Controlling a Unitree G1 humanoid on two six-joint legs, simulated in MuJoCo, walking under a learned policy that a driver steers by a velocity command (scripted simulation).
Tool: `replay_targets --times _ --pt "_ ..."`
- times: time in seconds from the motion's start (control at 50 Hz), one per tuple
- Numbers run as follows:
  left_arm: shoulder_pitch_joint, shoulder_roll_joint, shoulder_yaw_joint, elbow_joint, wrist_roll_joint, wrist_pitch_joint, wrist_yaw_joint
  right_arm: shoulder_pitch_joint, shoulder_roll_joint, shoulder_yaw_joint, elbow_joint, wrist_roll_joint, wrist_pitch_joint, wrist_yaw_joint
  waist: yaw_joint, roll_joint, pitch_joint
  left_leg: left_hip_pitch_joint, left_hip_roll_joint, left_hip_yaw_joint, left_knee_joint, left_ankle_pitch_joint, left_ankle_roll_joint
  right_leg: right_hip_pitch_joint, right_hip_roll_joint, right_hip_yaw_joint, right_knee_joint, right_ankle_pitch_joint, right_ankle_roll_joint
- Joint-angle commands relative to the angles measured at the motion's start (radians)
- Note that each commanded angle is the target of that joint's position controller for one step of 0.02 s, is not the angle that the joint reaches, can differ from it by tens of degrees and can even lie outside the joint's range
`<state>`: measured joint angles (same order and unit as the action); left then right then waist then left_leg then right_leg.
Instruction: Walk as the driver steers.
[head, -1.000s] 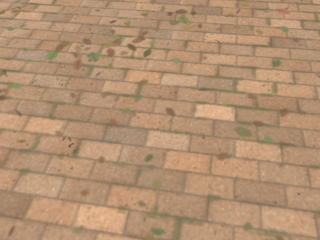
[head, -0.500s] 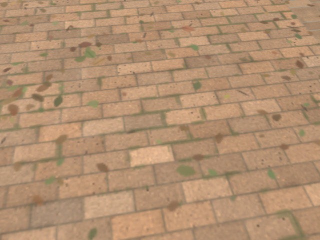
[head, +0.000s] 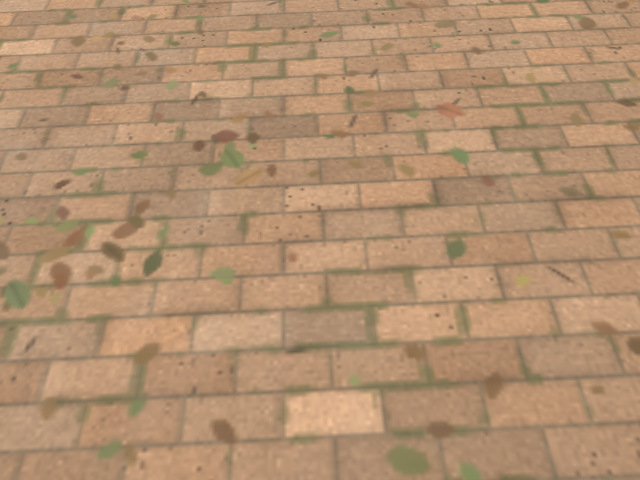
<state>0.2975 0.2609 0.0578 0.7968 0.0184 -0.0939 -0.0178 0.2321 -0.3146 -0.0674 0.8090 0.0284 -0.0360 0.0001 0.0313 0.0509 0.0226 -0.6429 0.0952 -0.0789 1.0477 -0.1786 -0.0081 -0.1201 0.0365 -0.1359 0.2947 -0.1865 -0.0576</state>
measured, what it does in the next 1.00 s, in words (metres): walks ahead: left foot, then right foot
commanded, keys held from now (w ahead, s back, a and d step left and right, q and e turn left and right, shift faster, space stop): w+q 0.16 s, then no key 0.84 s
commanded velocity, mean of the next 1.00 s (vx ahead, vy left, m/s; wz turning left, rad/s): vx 0.20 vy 0.00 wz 0.18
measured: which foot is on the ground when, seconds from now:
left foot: up 0.00-0.26, down 0.28-1.00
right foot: down 0.00-0.28, up 0.30-0.66, down 0.68-1.00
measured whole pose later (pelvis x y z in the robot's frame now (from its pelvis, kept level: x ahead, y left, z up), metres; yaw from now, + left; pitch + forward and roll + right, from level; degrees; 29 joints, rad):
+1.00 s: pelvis +0.30 +0.04 -0.01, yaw +11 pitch -1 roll +0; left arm 0.15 0.23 0.03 0.98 0.00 -0.01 0.02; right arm 0.15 -0.25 -0.03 0.97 -0.01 0.01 -0.02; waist 0.00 0.00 0.04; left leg -0.19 -0.01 0.00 0.48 -0.27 0.01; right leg -0.21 -0.03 0.01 0.50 -0.26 0.02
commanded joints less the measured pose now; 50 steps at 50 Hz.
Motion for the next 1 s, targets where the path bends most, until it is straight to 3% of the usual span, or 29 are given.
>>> replay_targets --times 0.02,0.1,0.16,0.18,0.22,0.24,0.26,0.28,0.3,0.32,0.34,0.36,0.38,0.4,0.42,0.46,0.52,0.6,0.64,0.66,0.68,0.7,0.72,0.74,0.76,0.84,1.0 --pt "-0.069 0.128 0.032 -0.05 0.002 -0.023 0.013 0.009 -0.027 -0.007 -0.054 -0.005 -0.003 0.007 -0.031 -0.106 0.017 -0.053 0.029 -0.043 -0.111 0.156 -0.006 0.013 -0.277 0.109 -0.177 0.26 -0.126" --pt "-0.025 0.162 0.042 -0.018 -0.009 -0.01 0.026 -0.131 -0.003 0.009 -0.103 -0.01 -0.008 0.033 0.023 -0.081 0.064 -0.034 0.017 0.041 -0.308 0.262 0.012 0.058 -0.283 0.013 -0.19 0.277 -0.107" --pt "0.025 0.18 0.05 0.013 -0.022 0.012 0.029 -0.213 -0.001 0.013 -0.152 -0.008 -0.008 0.051 0.049 -0.074 0.088 -0.077 0.006 0.079 -0.387 0.209 0.04 0.174 -0.314 -0.021 -0.15 0.335 -0.098" --pt "0.028 0.183 0.05 0.022 -0.026 0.022 0.03 -0.23 0.0 0.014 -0.167 -0.012 -0.009 0.057 0.045 -0.074 0.099 -0.066 -0.008 0.095 -0.416 0.17 0.052 0.191 -0.317 -0.032 -0.111 0.441 -0.092" --pt "0.022 0.205 0.053 0.028 -0.034 0.042 0.039 -0.199 -0.019 0.002 -0.182 -0.023 -0.013 0.065 0.007 -0.113 0.049 0.044 -0.076 0.151 -0.438 0.083 0.079 0.218 -0.315 -0.046 0.019 0.806 -0.071" --pt "0.012 0.217 0.054 0.027 -0.037 0.049 0.045 -0.128 -0.044 -0.011 -0.169 -0.026 -0.015 0.066 -0.035 -0.139 -0.007 0.143 -0.115 0.17 -0.446 0.059 0.096 0.223 -0.305 -0.048 0.122 0.942 -0.054" --pt "-0.008 0.219 0.053 0.024 -0.039 0.054 0.049 0.004 -0.086 -0.034 -0.134 -0.026 -0.018 0.061 -0.109 -0.129 -0.083 0.32 -0.151 0.17 -0.514 0.133 0.122 0.185 -0.271 -0.061 0.285 0.94 -0.026" --pt "0.0 0.205 0.044 0.019 -0.035 0.048 0.049 0.104 -0.146 -0.058 -0.11 -0.029 -0.015 0.041 -0.163 -0.079 -0.151 0.555 -0.114 0.098 -0.57 0.385 0.156 0.04 -0.219 -0.075 0.493 0.756 0.025" --pt "0.098 0.083 0.006 -0.009 0.021 0.029 0.033 0.134 -0.244 -0.067 -0.104 -0.046 -0.004 0.016 -0.083 0.2 -0.291 0.961 0.166 -0.233 -0.425 0.954 0.301 -0.342 -0.081 -0.061 0.877 -0.243 0.09" --pt "0.158 0.102 -0.008 0.021 -0.01 0.01 0.013 0.147 -0.2 -0.045 -0.128 -0.048 -0.007 0.019 -0.1 0.151 -0.545 1.1 0.35 -0.561 -0.516 0.95 0.477 -0.456 0.003 0.172 1.11 -0.562 0.112" --pt "0.048 0.184 0.019 0.024 -0.056 0.008 0.007 0.126 -0.15 -0.034 -0.129 -0.046 -0.004 0.024 -0.146 0.019 -0.479 0.996 0.286 -0.413 -0.559 0.906 0.422 -0.469 -0.056 0.248 1.112 -0.492 0.099" --pt "-0.033 0.163 0.012 -0.012 -0.064 0.011 0.013 0.048 -0.122 -0.026 -0.122 -0.029 -0.008 0.024 -0.117 0.006 -0.311 0.855 0.233 -0.293 -0.588 0.793 0.365 -0.527 -0.097 0.214 1.034 -0.421 0.091" --pt "-0.064 0.148 0.012 -0.003 -0.046 0.02 0.026 -0.014 -0.08 -0.013 -0.121 -0.02 -0.011 0.023 -0.086 -0.05 -0.197 0.698 0.19 -0.228 -0.634 0.716 0.324 -0.517 -0.127 0.196 0.956 -0.367 0.097" --pt "-0.052 0.151 0.017 0.004 -0.032 0.038 0.037 -0.058 -0.059 -0.005 -0.121 -0.026 -0.012 0.02 -0.046 -0.042 -0.157 0.566 0.167 -0.182 -0.676 0.671 0.306 -0.435 -0.147 0.201 0.899 -0.316 0.103" --pt "-0.021 0.142 0.018 0.015 -0.029 0.057 0.042 -0.084 -0.062 -0.005 -0.12 -0.04 -0.013 0.021 -0.016 -0.019 -0.141 0.459 0.146 -0.145 -0.715 0.647 0.297 -0.342 -0.147 0.198 0.862 -0.279 0.11" --pt "0.028 0.104 0.012 0.034 -0.022 0.079 0.053 -0.128 -0.065 -0.007 -0.109 -0.054 -0.021 0.024 0.021 0.005 -0.139 0.357 0.121 -0.075 -0.744 0.664 0.296 -0.248 -0.139 0.181 0.741 -0.241 0.126" --pt "-0.009 0.086 0.004 0.037 -0.014 0.091 0.061 -0.148 -0.07 -0.008 -0.082 -0.054 -0.017 0.012 0.013 0.036 -0.159 0.344 0.093 -0.02 -0.755 0.576 0.27 -0.191 -0.135 0.176 0.549 -0.125 0.131" --pt "-0.089 0.108 0.01 0.034 -0.019 0.104 0.058 -0.137 -0.063 0.001 -0.041 -0.053 0.004 0.002 -0.02 0.048 -0.123 0.334 0.089 -0.052 -0.789 0.172 0.238 -0.146 -0.125 0.174 0.399 -0.044 0.118" --pt "-0.094 0.099 0.01 0.041 -0.011 0.1 0.054 -0.154 -0.044 0.012 -0.027 -0.044 0.011 0.002 -0.003 0.04 -0.09 0.311 0.067 -0.061 -0.768 -0.029 0.2 -0.081 -0.108 0.157 0.259 0.009 0.098" --pt "-0.094 0.098 0.009 0.045 0.001 0.097 0.052 -0.14 -0.023 0.02 -0.015 -0.04 0.012 0.003 0.004 0.025 -0.072 0.298 0.038 -0.058 -0.748 -0.102 0.16 -0.036 -0.107 0.157 0.167 0.07 0.086" --pt "-0.098 0.125 0.011 0.04 0.01 0.091 0.052 -0.1 0.0 0.029 0.002 -0.047 0.01 0.003 -0.008 -0.017 -0.063 0.283 0.002 -0.048 -0.711 -0.147 0.111 0.004 -0.161 0.219 0.117 0.174 0.067" --pt "-0.117 0.192 0.022 0.032 0.005 0.089 0.056 -0.042 -0.008 0.025 0.014 -0.057 0.007 0.005 -0.066 -0.126 -0.048 0.273 -0.069 0.004 -0.655 -0.19 0.071 -0.008 -0.219 0.264 0.127 0.25 0.035" --pt "-0.146 0.174 0.022 0.054 -0.004 0.089 0.051 -0.025 0.014 0.028 0.02 -0.053 0.012 0.0 -0.091 -0.222 -0.054 0.365 -0.104 0.058 -0.654 -0.143 0.045 -0.122 -0.2 0.264 0.103 0.03 0.008" --pt "-0.164 0.12 0.012 0.052 -0.006 0.084 0.043 -0.072 -0.017 0.024 0.024 -0.053 0.018 -0.005 -0.061 -0.185 -0.03 0.423 -0.097 0.058 -0.636 -0.089 0.035 -0.182 -0.166 0.249 0.079 -0.069 0.022" --pt "-0.166 0.102 0.005 0.061 -0.001 0.079 0.04 -0.093 -0.03 0.019 0.025 -0.046 0.026 -0.011 -0.053 -0.159 -0.029 0.438 -0.089 0.054 -0.627 -0.053 0.042 -0.19 -0.151 0.231 0.077 -0.059 0.042" --pt "-0.135 0.108 0.002 0.105 -0.011 0.059 0.04 -0.092 -0.031 0.017 0.058 -0.042 0.037 -0.018 -0.036 -0.111 -0.057 0.447 -0.069 0.036 -0.628 0.071 0.054 -0.099 -0.123 0.198 0.127 0.131 0.057" --pt "-0.148 0.101 -0.002 0.161 -0.016 0.073 0.047 -0.093 -0.029 0.014 0.132 -0.033 0.042 -0.025 -0.028 -0.058 -0.061 0.479 -0.066 0.043 -0.622 0.166 0.039 -0.051 -0.105 0.18 0.141 0.218 0.041"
